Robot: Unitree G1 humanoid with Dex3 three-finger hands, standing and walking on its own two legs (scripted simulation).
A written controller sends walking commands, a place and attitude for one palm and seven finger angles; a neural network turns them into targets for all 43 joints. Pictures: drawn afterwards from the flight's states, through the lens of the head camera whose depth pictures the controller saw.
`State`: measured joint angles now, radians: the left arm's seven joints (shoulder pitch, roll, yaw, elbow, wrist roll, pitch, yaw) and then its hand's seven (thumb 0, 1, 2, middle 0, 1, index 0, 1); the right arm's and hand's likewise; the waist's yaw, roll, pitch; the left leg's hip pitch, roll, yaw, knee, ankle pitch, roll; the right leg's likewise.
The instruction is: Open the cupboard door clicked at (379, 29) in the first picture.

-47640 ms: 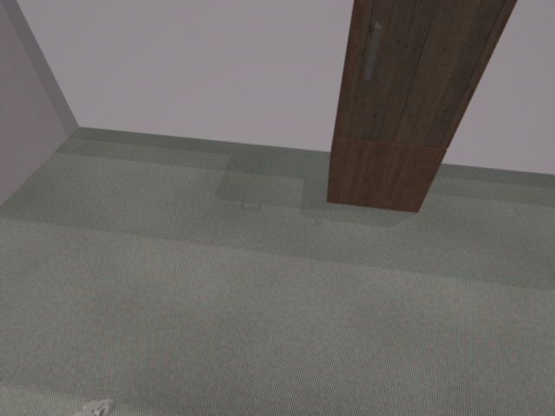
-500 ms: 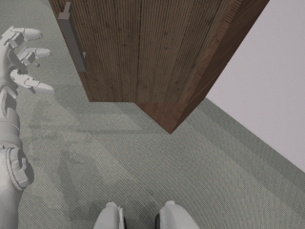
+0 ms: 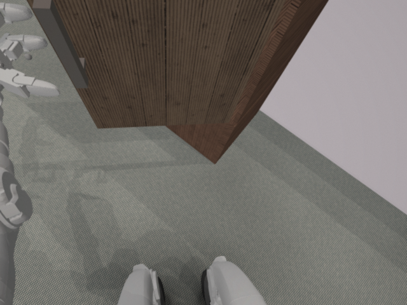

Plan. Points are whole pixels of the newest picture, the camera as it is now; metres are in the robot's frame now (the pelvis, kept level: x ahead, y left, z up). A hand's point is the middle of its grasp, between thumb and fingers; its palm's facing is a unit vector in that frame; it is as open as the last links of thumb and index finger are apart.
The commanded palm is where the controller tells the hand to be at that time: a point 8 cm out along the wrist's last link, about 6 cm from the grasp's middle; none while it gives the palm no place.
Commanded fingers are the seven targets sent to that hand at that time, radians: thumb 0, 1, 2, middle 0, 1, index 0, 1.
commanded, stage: move the hooked fingers beside the handle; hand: left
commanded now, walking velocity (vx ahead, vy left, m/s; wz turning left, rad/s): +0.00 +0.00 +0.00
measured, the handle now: (67, 41) +0.57 +0.17 +0.09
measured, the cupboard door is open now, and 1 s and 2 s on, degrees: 45 45 44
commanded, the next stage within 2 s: slide the fingers in behind the handle in 0.98 s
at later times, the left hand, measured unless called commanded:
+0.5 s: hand (30, 63) +0.53 +0.22 +0.09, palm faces -0.02 -1.00 +0.00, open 14.0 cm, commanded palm +0.52 +0.26 +0.08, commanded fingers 0.00 -0.50 0.30 -0.30 -1.20 -0.30 -1.20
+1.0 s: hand (20, 63) +0.54 +0.24 +0.08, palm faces +0.00 -1.00 +0.01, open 14.0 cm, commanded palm +0.52 +0.28 +0.08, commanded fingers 0.00 -0.50 0.30 -0.30 -1.20 -0.30 -1.20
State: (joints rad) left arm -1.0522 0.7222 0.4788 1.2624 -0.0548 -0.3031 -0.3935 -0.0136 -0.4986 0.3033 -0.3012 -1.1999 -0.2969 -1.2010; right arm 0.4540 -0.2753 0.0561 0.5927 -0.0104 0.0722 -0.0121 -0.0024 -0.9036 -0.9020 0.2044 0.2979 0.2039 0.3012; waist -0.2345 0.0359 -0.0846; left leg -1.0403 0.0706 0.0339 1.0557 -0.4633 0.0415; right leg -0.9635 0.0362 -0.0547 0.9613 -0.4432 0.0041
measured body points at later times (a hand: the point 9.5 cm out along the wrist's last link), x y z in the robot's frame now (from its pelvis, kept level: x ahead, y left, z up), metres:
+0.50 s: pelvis +0.00 +0.00 +0.00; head +0.15 +0.03 +0.42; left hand +0.52 +0.28 +0.09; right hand +0.00 -0.28 -0.09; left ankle +0.01 +0.09 -0.67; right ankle +0.00 -0.13 -0.67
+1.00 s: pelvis +0.00 -0.01 +0.00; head +0.16 +0.03 +0.41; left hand +0.53 +0.30 +0.08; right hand -0.04 -0.27 -0.09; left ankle +0.01 +0.09 -0.67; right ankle +0.00 -0.13 -0.67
